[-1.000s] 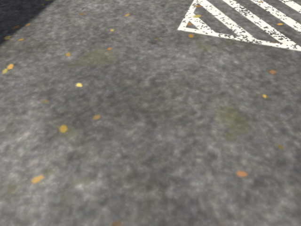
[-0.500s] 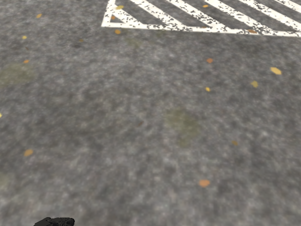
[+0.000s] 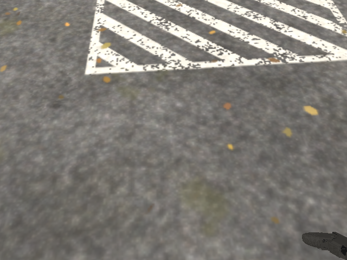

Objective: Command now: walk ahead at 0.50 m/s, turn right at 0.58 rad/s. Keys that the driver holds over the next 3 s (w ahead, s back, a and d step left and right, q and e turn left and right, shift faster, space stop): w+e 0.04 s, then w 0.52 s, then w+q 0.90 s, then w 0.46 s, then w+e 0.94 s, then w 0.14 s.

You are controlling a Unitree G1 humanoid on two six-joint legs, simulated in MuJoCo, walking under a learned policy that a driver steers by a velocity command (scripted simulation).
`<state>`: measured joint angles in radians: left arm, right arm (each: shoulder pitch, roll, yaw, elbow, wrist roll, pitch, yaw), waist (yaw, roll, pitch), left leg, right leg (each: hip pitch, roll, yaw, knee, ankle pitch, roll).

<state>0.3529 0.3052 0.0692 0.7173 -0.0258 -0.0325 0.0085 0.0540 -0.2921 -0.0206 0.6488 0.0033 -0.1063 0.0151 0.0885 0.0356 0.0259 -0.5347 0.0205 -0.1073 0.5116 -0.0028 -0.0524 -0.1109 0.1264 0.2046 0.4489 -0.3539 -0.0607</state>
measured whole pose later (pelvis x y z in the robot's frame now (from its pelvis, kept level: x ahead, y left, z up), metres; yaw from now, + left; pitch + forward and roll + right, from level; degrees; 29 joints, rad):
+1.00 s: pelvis +0.53 -0.05 -0.01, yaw +3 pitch +2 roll -2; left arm 0.34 0.28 0.06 0.84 0.00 -0.07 0.01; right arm 0.09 -0.26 -0.03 0.72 0.02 -0.04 0.06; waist 0.07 0.04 0.03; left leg -0.62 0.06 0.01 0.62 0.00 0.04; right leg 0.12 0.04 -0.22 0.21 -0.36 -0.01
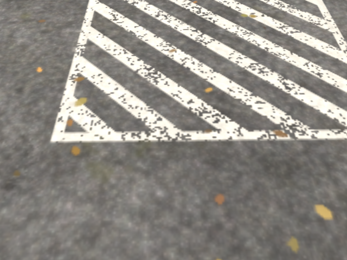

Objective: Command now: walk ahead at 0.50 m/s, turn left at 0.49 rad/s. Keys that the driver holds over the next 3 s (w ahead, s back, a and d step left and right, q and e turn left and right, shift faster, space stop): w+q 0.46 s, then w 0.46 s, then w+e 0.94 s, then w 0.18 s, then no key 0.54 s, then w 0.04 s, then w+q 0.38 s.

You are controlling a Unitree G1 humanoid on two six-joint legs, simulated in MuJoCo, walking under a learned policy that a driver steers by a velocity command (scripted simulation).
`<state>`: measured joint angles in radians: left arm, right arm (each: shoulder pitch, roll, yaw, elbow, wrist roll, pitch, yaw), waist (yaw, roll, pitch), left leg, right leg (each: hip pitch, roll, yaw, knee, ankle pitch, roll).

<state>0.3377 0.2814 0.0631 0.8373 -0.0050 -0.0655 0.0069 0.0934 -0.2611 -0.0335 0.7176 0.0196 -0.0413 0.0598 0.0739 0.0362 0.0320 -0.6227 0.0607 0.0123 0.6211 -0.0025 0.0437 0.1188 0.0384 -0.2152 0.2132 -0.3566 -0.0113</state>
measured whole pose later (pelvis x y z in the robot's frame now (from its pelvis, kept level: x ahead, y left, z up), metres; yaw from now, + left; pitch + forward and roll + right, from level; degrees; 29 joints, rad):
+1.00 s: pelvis +0.55 +0.10 +0.01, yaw +22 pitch +2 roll -2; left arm 0.41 0.29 0.05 0.87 -0.03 -0.06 -0.01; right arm 0.03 -0.26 -0.03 0.64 0.02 -0.07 0.03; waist 0.12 0.03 0.02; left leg -0.54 0.05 -0.03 0.53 -0.04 0.01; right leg 0.02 0.03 0.00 0.26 -0.32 -0.01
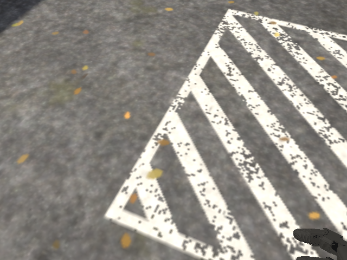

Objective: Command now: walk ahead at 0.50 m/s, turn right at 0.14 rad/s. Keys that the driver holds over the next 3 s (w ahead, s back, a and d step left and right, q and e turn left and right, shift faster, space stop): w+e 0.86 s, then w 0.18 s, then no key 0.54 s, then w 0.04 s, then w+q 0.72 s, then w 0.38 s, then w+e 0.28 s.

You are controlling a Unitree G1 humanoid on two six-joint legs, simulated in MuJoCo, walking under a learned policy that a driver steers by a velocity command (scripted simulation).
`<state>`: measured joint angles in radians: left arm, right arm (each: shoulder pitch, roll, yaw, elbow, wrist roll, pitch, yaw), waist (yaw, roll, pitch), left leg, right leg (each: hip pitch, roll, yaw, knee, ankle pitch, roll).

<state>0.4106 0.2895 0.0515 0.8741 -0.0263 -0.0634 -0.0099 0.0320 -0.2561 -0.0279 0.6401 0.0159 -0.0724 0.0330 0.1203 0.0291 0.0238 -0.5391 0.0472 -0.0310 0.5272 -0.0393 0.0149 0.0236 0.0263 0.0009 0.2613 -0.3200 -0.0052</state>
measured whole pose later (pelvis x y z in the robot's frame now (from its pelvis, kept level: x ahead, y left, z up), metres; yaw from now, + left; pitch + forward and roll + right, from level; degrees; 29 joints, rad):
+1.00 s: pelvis +0.53 -0.10 +0.00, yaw -31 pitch +2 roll -1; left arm 0.35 0.29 0.07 0.74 -0.02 -0.04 0.01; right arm 0.03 -0.28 -0.04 0.71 0.00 -0.10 0.03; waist 0.08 0.04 0.02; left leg -0.56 0.03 -0.07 0.52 0.05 -0.04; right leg -0.07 0.10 0.16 0.39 -0.34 -0.07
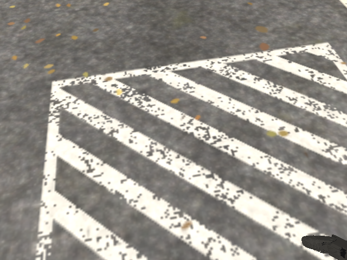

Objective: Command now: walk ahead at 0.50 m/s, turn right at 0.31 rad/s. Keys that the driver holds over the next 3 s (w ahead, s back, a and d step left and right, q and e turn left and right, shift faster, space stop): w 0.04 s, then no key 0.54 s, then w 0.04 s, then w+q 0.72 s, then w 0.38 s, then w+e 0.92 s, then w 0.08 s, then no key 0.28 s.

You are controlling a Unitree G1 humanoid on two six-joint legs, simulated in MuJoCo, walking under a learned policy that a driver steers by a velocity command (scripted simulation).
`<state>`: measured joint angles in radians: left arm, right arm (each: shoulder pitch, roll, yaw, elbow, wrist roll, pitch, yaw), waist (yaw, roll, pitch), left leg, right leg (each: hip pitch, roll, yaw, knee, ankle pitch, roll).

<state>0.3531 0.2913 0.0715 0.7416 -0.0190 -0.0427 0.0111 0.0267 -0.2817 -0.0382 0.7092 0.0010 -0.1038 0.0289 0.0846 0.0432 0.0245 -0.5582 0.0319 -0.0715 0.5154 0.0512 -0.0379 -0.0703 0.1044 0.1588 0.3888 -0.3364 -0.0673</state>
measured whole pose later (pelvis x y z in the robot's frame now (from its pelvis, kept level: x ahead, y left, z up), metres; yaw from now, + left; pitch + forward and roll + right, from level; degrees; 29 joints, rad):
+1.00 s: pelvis +0.30 +0.07 +0.00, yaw +7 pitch +1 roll -2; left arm 0.23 0.29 0.08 0.81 -0.02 -0.07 0.01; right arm 0.31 -0.28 -0.05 0.91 0.01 -0.06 0.03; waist -0.02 -0.02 0.00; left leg -0.24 -0.04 0.00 0.56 -0.34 0.08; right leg -0.38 -0.01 0.02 1.02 -0.43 0.01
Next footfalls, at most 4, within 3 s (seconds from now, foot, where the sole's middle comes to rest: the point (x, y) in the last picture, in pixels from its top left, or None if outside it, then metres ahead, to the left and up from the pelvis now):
0.06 left None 0.21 0.13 -0.77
0.46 right None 0.27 -0.11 -0.77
0.90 left None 0.31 0.14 -0.77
1.36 right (195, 205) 0.69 0.03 -0.77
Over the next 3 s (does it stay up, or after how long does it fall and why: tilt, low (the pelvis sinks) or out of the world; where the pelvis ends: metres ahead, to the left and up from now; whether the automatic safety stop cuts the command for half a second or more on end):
stays up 1.31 0.34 0.00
